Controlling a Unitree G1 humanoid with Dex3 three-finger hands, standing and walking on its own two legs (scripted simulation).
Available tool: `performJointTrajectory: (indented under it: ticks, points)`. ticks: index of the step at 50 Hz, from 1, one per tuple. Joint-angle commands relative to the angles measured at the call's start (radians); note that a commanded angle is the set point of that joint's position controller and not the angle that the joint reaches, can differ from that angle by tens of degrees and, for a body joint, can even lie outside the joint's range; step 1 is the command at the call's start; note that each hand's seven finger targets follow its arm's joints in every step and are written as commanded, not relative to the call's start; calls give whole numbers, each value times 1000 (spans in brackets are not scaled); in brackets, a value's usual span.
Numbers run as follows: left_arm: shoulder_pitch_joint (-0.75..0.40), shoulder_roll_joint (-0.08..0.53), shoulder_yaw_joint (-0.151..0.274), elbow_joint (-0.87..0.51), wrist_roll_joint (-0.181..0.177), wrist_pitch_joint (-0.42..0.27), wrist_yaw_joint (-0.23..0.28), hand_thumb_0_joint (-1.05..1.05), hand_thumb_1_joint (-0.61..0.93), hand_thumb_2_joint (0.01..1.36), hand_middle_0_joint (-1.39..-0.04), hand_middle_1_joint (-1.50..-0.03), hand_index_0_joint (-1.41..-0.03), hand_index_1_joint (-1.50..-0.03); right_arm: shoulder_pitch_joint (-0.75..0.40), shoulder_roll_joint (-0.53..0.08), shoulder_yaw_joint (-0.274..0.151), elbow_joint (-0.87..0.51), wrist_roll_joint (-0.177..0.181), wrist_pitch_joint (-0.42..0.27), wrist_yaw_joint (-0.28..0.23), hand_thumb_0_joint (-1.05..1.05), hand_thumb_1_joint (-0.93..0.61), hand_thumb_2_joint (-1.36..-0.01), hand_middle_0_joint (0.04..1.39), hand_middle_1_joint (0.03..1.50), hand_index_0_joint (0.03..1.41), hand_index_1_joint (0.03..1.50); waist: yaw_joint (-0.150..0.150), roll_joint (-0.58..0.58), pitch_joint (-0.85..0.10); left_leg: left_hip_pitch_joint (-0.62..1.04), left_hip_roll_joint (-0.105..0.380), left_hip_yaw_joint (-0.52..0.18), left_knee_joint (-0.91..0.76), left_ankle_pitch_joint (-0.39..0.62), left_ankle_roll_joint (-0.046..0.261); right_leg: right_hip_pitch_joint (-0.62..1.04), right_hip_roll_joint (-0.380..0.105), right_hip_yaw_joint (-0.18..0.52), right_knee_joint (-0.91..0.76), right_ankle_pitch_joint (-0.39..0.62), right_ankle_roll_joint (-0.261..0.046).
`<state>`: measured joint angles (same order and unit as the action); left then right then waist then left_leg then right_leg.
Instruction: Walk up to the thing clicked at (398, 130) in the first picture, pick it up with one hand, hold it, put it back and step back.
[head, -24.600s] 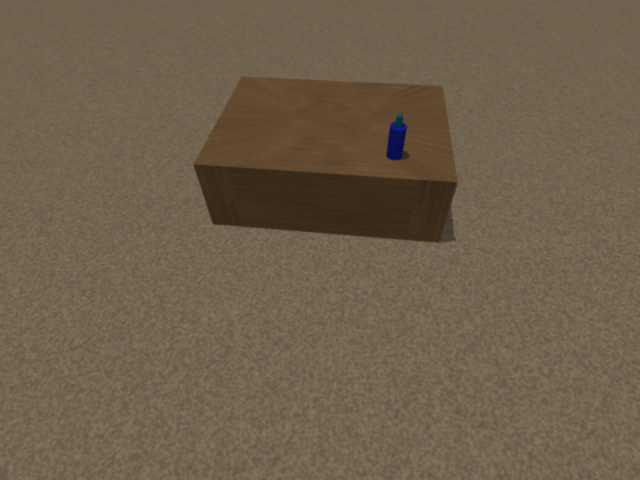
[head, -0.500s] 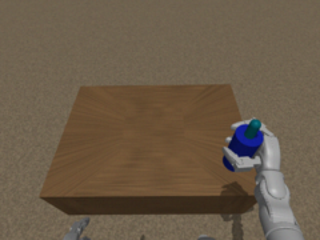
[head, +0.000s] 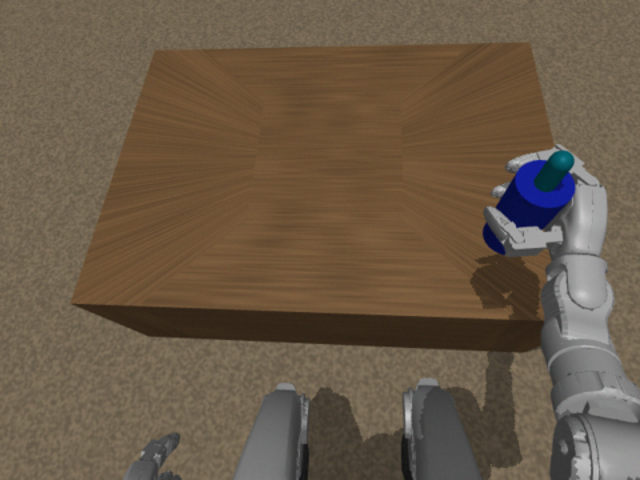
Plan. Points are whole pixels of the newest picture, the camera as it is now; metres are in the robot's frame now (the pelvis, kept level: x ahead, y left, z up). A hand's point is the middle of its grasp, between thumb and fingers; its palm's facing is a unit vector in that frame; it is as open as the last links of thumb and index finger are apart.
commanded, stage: crouch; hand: right
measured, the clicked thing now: (530, 202) +0.43 -0.21 +0.03
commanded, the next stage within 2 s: lower in 0.66 s
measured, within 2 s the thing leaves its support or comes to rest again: rests again in 1.60 s
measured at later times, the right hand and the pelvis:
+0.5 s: hand (493, 217) +0.47 -0.20 -0.07, palm faces +0.15 +0.99 -0.02, open 8.4 cm; pelvis -0.02 +0.00 -0.07, yaw +2 degrees
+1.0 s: hand (481, 224) +0.49 -0.21 -0.14, palm faces +0.17 +0.99 -0.02, open 8.4 cm; pelvis -0.02 +0.00 -0.13, yaw +3 degrees
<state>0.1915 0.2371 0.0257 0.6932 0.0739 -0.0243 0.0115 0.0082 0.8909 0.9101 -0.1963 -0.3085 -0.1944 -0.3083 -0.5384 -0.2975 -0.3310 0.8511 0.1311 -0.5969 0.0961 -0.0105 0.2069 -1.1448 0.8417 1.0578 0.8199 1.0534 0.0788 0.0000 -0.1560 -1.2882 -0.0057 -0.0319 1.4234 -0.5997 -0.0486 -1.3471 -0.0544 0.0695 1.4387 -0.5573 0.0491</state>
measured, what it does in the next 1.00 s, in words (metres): lowers itself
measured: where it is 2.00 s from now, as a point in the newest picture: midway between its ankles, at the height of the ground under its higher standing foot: outside the picture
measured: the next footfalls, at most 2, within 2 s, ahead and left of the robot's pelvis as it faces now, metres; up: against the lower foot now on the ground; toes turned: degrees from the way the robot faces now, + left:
none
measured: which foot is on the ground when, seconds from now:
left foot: down 0.00-1.00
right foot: down 0.00-1.00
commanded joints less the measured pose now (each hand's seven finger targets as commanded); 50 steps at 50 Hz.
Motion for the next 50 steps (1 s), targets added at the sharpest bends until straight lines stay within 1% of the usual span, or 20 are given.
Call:
performJointTrajectory:
  ticks: [1,6,12,15,17,20,23,24,25,28,29,34,35,38,40,42,43,47,49,50]
  points:
    - [122,191,64,-78,-8,-14,6,0,893,911,-202,-307,-201,-308,-401,-153,-17,-146,-1,-56,20,0,-334,-1267,1305,1386,1324,1386,39,-74,-601,137,-23,71,-139,340,66,432,19,-13,-103,341,-59]
    - [112,173,45,-92,-12,4,-14,0,900,906,-200,-307,-202,-306,-423,-238,-112,-174,-1,-52,-10,0,-380,-1279,1352,1411,1365,1412,-7,-56,-604,125,-27,67,-87,298,73,294,26,-23,-64,269,-63]
    - [102,161,39,-98,-1,24,-25,0,897,915,-194,-303,-195,-303,-473,-332,-181,-178,-33,-73,-31,0,-395,-1295,1360,1425,1376,1425,1,-83,-626,110,-29,47,-37,294,69,178,27,-44,7,226,-73]
    - [103,163,43,-85,2,23,-24,0,902,911,-196,-305,-197,-304,-481,-223,-106,-92,-35,-60,-2,0,-383,-1270,1328,1393,1343,1394,58,-67,-610,50,-32,50,-15,269,65,131,24,-34,46,186,-77]
    - [112,189,53,-78,3,22,-22,0,891,917,-199,-303,-197,-305,-554,-320,-141,-166,-41,-62,14,0,-364,-1287,1325,1405,1343,1405,44,-142,-654,1,-29,49,6,259,72,170,23,-31,62,196,-73]
    - [109,188,45,-86,4,22,-25,0,895,910,-197,-304,-198,-303,-528,-261,-99,-81,-46,-40,33,0,-350,-1282,1320,1401,1339,1401,59,-140,-630,-60,-34,69,34,220,76,164,21,-15,70,171,-69]
    - [122,213,60,-78,3,23,-25,0,893,909,-201,-306,-202,-305,-631,-335,-145,-184,-32,-42,29,0,-371,-1310,1344,1428,1365,1428,46,-190,-697,-83,-33,78,64,207,82,197,20,-6,77,179,-60]
    - [123,214,61,-82,4,24,-25,0,888,914,-198,-303,-198,-304,-597,-314,-130,-133,-33,-29,26,0,-360,-1306,1340,1426,1361,1426,46,-179,-675,-83,-34,76,64,199,81,177,20,-10,82,161,-62]
    - [112,194,47,-82,2,23,-27,0,897,909,-200,-305,-201,-304,-574,-235,-91,-76,-27,-19,31,0,-368,-1305,1338,1422,1358,1422,72,-140,-625,-99,-33,82,69,198,78,136,20,-7,94,148,-64]
    - [114,214,59,-79,1,27,-23,0,904,902,-199,-304,-202,-300,-621,-370,-161,-143,-40,-22,13,0,-395,-1334,1366,1453,1388,1453,35,-164,-663,-111,-35,74,86,160,82,98,23,-15,107,104,-65]
    - [104,198,44,-88,3,27,-26,0,898,906,-199,-303,-199,-302,-568,-313,-127,-75,-47,-13,15,0,-414,-1317,1360,1435,1378,1436,45,-157,-641,-116,-31,78,104,168,81,87,23,-13,114,115,-62]
    - [121,211,55,-85,9,41,-25,0,902,904,-198,-304,-201,-301,-652,-372,-170,-164,-47,-13,-2,0,-412,-1344,1370,1460,1392,1460,42,-162,-718,-114,-36,72,135,236,78,113,16,-12,168,196,-68]
    - [116,201,50,-84,9,42,-26,0,890,915,-197,-301,-196,-303,-630,-329,-148,-133,-46,-6,1,0,-392,-1320,1352,1436,1373,1437,53,-156,-688,-119,-34,75,147,239,79,82,16,-12,172,194,-67]
    - [116,212,54,-79,8,44,-25,0,898,911,-198,-302,-197,-303,-615,-316,-136,-87,-47,5,7,0,-410,-1335,1362,1450,1384,1450,57,-148,-669,-155,-35,76,158,224,79,46,17,-13,192,170,-69]
    - [126,219,57,-81,8,50,-25,0,881,915,-196,-293,-188,-301,-656,-402,-177,-136,-64,5,3,0,-426,-1313,1351,1429,1369,1429,45,-167,-699,-143,-34,74,172,210,80,38,19,-13,194,157,-67]
    - [116,205,49,-77,9,51,-28,0,891,908,-196,-296,-192,-300,-601,-313,-139,-27,-57,17,11,0,-443,-1335,1372,1454,1392,1454,68,-126,-624,-184,-37,80,190,190,78,-32,19,-12,220,128,-70]
    - [121,207,51,-77,8,50,-29,0,893,909,-198,-296,-194,-301,-607,-312,-148,-31,-50,13,12,0,-432,-1325,1358,1440,1378,1440,68,-105,-625,-193,-39,81,197,188,77,-62,19,-11,236,119,-74]
    - [137,227,58,-71,15,51,-34,0,892,905,-198,-296,-194,-299,-636,-400,-186,-57,-59,-2,21,0,-373,-1312,1333,1427,1357,1428,53,-147,-652,-218,-36,75,250,209,78,-86,17,-16,284,145,-73]
    - [133,219,54,-75,19,52,-39,0,889,909,-199,-297,-195,-302,-644,-358,-160,-72,-61,-7,32,0,-417,-1306,1335,1416,1354,1417,62,-153,-672,-233,-36,80,280,234,77,-80,14,-16,314,179,-71]
    - [141,229,55,-77,17,56,-38,0,895,905,-200,-300,-198,-301,-695,-421,-201,-109,-60,-14,24,0,-414,-1297,1325,1407,1344,1407,48,-155,-708,-229,-36,80,288,222,78,-75,16,-13,314,174,-70]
